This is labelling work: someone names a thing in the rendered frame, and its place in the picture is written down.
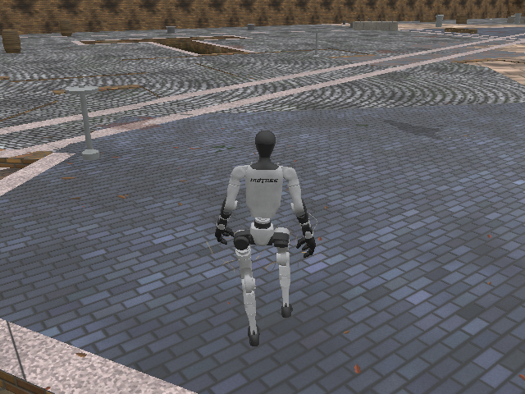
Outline left robot forearm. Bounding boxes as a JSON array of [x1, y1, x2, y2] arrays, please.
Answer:
[[217, 198, 232, 230]]

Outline robot right upper arm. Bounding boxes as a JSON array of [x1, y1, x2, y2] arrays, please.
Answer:
[[281, 166, 304, 213]]

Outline robot head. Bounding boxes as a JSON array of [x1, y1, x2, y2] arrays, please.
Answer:
[[250, 131, 279, 170]]

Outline robot left hand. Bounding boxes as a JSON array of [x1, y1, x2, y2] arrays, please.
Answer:
[[215, 227, 234, 245]]

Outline right robot forearm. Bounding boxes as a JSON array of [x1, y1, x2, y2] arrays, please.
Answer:
[[296, 200, 313, 239]]

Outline humanoid robot torso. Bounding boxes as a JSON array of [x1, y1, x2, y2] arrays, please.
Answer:
[[245, 162, 284, 246]]

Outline robot left upper arm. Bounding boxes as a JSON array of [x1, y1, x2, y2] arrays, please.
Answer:
[[224, 165, 248, 211]]

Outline robot right hand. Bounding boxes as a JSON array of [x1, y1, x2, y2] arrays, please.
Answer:
[[296, 237, 316, 258]]

